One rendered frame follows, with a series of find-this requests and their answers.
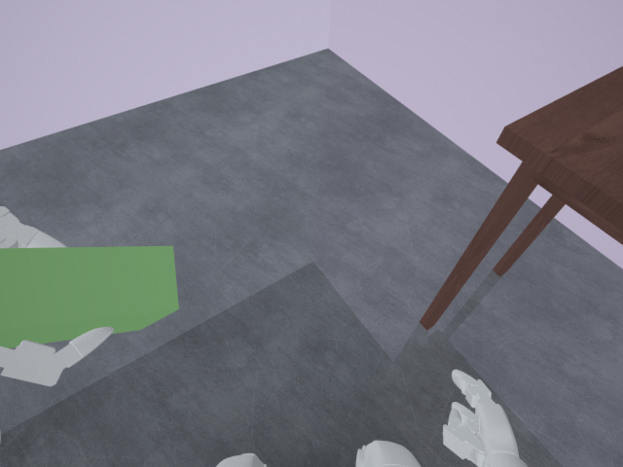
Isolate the robot right hand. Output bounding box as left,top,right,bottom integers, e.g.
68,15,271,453
443,370,519,467

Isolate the sponge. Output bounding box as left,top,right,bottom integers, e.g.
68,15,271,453
0,246,179,348

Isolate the robot left hand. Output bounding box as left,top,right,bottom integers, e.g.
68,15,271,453
0,206,115,386

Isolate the table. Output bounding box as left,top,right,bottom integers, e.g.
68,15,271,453
420,66,623,331

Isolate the right robot thigh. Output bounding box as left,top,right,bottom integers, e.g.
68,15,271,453
356,441,421,467

